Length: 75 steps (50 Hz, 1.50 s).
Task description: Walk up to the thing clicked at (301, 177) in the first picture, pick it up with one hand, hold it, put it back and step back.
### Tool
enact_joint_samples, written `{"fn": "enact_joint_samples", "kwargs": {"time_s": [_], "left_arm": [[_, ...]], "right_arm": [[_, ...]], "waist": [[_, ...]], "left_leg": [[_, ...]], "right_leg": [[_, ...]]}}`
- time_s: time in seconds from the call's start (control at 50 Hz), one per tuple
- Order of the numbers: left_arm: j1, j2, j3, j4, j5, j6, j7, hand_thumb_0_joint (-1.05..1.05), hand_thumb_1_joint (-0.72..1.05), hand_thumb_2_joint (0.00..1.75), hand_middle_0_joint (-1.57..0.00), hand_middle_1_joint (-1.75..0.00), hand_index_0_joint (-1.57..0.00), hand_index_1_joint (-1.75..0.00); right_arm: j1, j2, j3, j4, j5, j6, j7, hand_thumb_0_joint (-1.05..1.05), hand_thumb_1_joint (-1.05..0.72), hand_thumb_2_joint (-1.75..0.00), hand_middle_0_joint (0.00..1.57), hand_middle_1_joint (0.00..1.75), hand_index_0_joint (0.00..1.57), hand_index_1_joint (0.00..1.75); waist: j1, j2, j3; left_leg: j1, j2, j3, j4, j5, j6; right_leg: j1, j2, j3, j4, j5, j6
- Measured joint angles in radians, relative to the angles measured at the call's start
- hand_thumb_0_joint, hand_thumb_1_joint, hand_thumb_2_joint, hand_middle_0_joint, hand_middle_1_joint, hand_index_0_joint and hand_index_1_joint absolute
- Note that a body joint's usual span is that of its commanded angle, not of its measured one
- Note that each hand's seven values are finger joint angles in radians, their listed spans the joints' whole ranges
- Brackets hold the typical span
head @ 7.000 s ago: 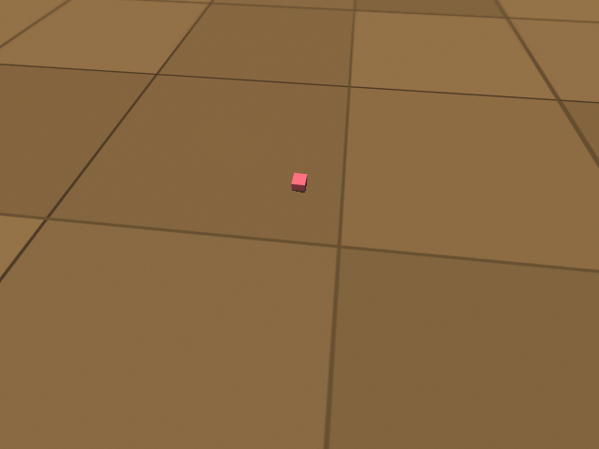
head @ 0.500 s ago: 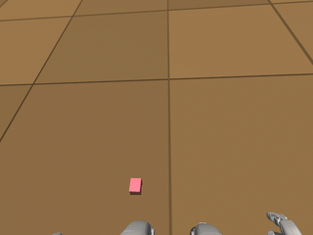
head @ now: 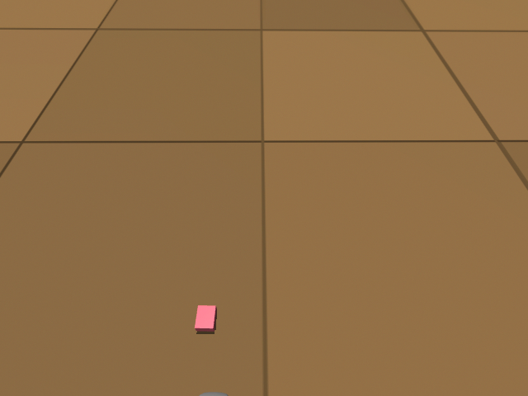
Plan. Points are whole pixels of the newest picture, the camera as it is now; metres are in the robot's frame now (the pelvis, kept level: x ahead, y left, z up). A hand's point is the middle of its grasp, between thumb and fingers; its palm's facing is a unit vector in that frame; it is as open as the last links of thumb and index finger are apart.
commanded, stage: stand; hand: left
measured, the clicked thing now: (206, 318) +0.45 +0.23 -0.74
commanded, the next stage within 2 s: none
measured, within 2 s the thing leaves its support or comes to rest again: neither
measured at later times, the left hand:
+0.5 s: hand out of the picture +0.10 +0.27 -0.12, palm faces +0.00 -0.94 -0.35, open 7.4 cm
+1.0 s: hand out of the picture +0.04 +0.28 -0.14, palm faces +0.00 -0.94 -0.33, open 7.4 cm
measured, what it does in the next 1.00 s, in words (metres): stands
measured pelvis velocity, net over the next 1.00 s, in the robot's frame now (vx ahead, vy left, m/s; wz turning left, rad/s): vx -0.01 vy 0.02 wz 0.02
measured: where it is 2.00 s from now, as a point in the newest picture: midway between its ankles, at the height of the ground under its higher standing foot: outside the picture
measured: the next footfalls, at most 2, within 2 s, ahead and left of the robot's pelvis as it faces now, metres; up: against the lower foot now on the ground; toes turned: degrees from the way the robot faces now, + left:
none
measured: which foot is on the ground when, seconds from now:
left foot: down 0.00-1.00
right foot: down 0.00-1.00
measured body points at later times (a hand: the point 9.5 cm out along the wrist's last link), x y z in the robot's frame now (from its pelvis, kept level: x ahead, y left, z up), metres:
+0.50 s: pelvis -0.01 +0.01 +0.02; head +0.00 +0.01 +0.47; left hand +0.10 +0.31 -0.10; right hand +0.08 -0.28 -0.11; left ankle +0.01 +0.16 -0.72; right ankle +0.00 -0.11 -0.72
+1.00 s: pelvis -0.01 +0.02 +0.02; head +0.00 +0.02 +0.47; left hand +0.04 +0.32 -0.11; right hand +0.06 -0.28 -0.11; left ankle +0.01 +0.16 -0.72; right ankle +0.00 -0.11 -0.72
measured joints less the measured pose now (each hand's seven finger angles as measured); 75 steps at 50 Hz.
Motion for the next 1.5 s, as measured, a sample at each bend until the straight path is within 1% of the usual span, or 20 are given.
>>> {"fn": "enact_joint_samples", "kwargs": {"time_s": [0.02,0.04,0.06,0.08,0.1,0.12,0.14,0.18,0.3,0.48,0.74,1.02,1.24,1.5], "left_arm": [[0.002,-0.004,-0.005,0.011,0.0,-0.002,0.001,0.01,0.9,0.9,-0.2,-0.3,-0.21,-0.3],[-0.001,-0.01,-0.01,0.019,-0.002,0.002,0.003,0.01,0.9,0.9,-0.2,-0.3,-0.21,-0.3],[-0.008,-0.016,-0.016,0.025,-0.004,0.005,0.006,0.01,0.9,0.9,-0.2,-0.3,-0.21,-0.3],[-0.017,-0.022,-0.021,0.029,-0.009,0.006,0.008,0.01,0.9,0.9,-0.21,-0.3,-0.21,-0.3],[-0.03,-0.027,-0.024,0.032,-0.017,0.005,0.01,0.01,0.9,0.9,-0.21,-0.3,-0.21,-0.3],[-0.046,-0.027,-0.024,0.036,-0.025,0.005,0.013,0.01,0.9,0.9,-0.21,-0.3,-0.21,-0.3],[-0.058,-0.025,-0.024,0.039,-0.029,0.006,0.015,0.01,0.9,0.9,-0.21,-0.3,-0.21,-0.3],[-0.077,-0.026,-0.026,0.046,-0.032,0.009,0.015,0.01,0.9,0.9,-0.2,-0.3,-0.21,-0.3],[-0.127,-0.019,-0.033,0.087,-0.021,0.002,0.008,0.01,0.9,0.9,-0.2,-0.3,-0.21,-0.3],[-0.16,-0.009,-0.026,0.136,-0.023,-0.003,0.007,0.01,0.9,0.9,-0.2,-0.3,-0.21,-0.3],[-0.132,-0.005,-0.022,0.182,-0.017,0.007,0.004,0.01,0.9,0.9,-0.2,-0.3,-0.2,-0.3],[-0.088,-0.008,-0.027,0.187,-0.015,0.007,0.004,0.01,0.9,0.9,-0.2,-0.3,-0.21,-0.3],[-0.084,-0.007,-0.031,0.172,-0.015,0.003,0.007,0.01,0.9,0.9,-0.2,-0.3,-0.21,-0.3],[-0.107,-0.01,-0.032,0.157,-0.018,0.003,0.011,0.01,0.9,0.9,-0.2,-0.3,-0.21,-0.3]], "right_arm": [[-0.011,0.002,0.002,0.003,0.006,0.003,-0.001,0.01,-0.9,-0.9,0.21,0.3,0.2,0.3],[-0.019,0.001,0.002,0.002,0.011,0.0,0.001,0.01,-0.9,-0.9,0.21,0.3,0.2,0.3],[-0.024,-0.003,0.001,0.001,0.014,-0.007,0.005,0.01,-0.9,-0.9,0.2,0.3,0.2,0.3],[-0.025,-0.008,0.0,0.0,0.014,-0.016,0.008,0.01,-0.9,-0.9,0.2,0.3,0.2,0.3],[-0.028,-0.012,-0.002,0.006,0.01,-0.023,0.008,0.01,-0.9,-0.9,0.2,0.3,0.2,0.3],[-0.036,-0.006,-0.002,0.02,0.007,-0.023,0.007,0.01,-0.9,-0.9,0.2,0.3,0.2,0.3],[-0.043,0.003,0.004,0.032,0.003,-0.021,0.007,0.01,-0.91,-0.9,0.2,0.3,0.2,0.3],[-0.05,0.017,0.021,0.049,0.001,-0.016,0.015,0.01,-0.91,-0.9,0.2,0.3,0.2,0.3],[-0.083,0.055,0.051,0.088,0.002,-0.015,0.029,0.01,-0.9,-0.9,0.21,0.3,0.2,0.3],[-0.087,0.063,0.058,0.14,-0.001,-0.022,0.032,0.01,-0.9,-0.9,0.21,0.3,0.2,0.3],[-0.08,0.049,0.051,0.18,-0.006,-0.02,0.031,0.01,-0.9,-0.9,0.21,0.3,0.2,0.3],[-0.077,0.052,0.052,0.181,-0.006,-0.016,0.035,0.01,-0.9,-0.9,0.21,0.3,0.2,0.3],[-0.082,0.054,0.056,0.175,-0.004,-0.015,0.037,0.01,-0.9,-0.9,0.21,0.3,0.2,0.3],[-0.09,0.048,0.058,0.173,-0.001,-0.015,0.03,0.01,-0.9,-0.9,0.21,0.3,0.2,0.3]], "waist": [[0.004,-0.011,-0.006],[0.001,-0.013,-0.007],[-0.007,-0.006,-0.008],[-0.016,0.009,-0.009],[-0.021,0.021,-0.009],[-0.018,0.015,-0.004],[-0.011,0.007,-0.005],[-0.004,0.009,-0.021],[-0.012,0.013,-0.042],[-0.013,0.014,-0.047],[-0.008,-0.004,-0.047],[0.0,-0.001,-0.054],[-0.002,0.004,-0.059],[-0.005,0.001,-0.063]], "left_leg": [[0.001,-0.018,0.003,-0.001,-0.025,0.007],[0.011,-0.024,0.009,-0.035,-0.018,0.012],[0.026,-0.021,0.012,-0.093,0.039,0.014],[0.042,-0.012,0.008,-0.161,0.155,0.018],[0.059,-0.005,-0.001,-0.201,0.199,-0.005],[0.073,-0.009,0.001,-0.215,0.193,-0.03],[0.087,-0.014,0.007,-0.23,0.189,-0.044],[0.099,-0.009,0.009,-0.253,0.191,-0.056],[0.138,-0.008,0.008,-0.344,0.24,-0.057],[0.17,-0.014,0.011,-0.421,0.288,-0.051],[0.164,-0.023,0.013,-0.453,0.32,-0.043],[0.146,-0.029,0.011,-0.447,0.318,-0.038],[0.143,-0.03,0.01,-0.442,0.306,-0.037],[0.162,-0.03,0.011,-0.446,0.295,-0.036]], "right_leg": [[0.001,-0.008,0.014,-0.008,0.005,0.0],[0.009,-0.014,0.02,-0.022,0.012,0.001],[0.018,-0.015,0.015,-0.037,0.018,0.004],[0.023,-0.012,0.003,-0.044,0.021,0.008],[0.027,-0.009,-0.007,-0.042,0.018,0.011],[0.033,-0.015,-0.006,-0.039,0.016,0.014],[0.039,-0.021,0.001,-0.042,0.018,0.014],[0.056,-0.018,0.002,-0.077,0.036,0.013],[0.098,-0.022,0.001,-0.173,0.089,0.016],[0.133,-0.031,0.003,-0.256,0.138,0.027],[0.127,-0.041,0.006,-0.287,0.169,0.036],[0.113,-0.047,0.003,-0.286,0.168,0.04],[0.111,-0.048,0.002,-0.282,0.155,0.04],[0.133,-0.048,0.003,-0.292,0.148,0.042]]}}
